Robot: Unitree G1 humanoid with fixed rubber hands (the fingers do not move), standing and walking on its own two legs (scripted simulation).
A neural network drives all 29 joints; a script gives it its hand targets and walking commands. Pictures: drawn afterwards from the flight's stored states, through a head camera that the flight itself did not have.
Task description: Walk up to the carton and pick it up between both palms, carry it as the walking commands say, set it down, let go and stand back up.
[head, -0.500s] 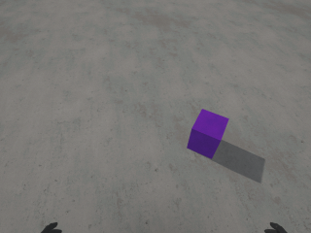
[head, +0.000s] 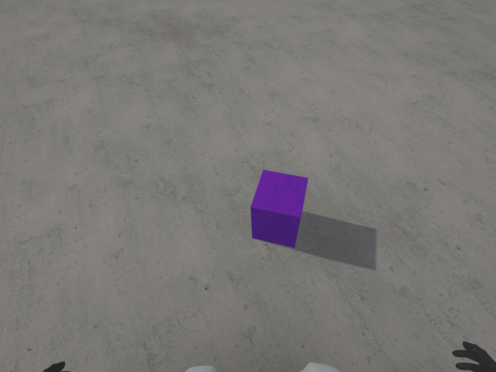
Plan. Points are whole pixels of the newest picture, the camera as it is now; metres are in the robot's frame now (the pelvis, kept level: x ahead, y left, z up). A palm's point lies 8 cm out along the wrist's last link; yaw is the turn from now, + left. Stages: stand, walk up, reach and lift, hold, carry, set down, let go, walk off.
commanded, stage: walk up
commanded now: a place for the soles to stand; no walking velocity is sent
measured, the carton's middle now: (279, 209) +0.83 -0.05 -0.63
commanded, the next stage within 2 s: none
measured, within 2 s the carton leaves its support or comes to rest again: neither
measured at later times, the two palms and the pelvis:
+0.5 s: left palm (121, 236) +0.36 +0.30 -0.06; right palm out of the picture +0.13 -0.35 -0.05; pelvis +0.17 +0.00 +0.02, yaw -9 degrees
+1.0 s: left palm (135, 223) +0.41 +0.30 -0.09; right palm (458, 283) +0.29 -0.35 -0.08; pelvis +0.25 +0.00 -0.01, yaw -13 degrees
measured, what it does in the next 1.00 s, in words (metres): walks ahead: left foot, then right foot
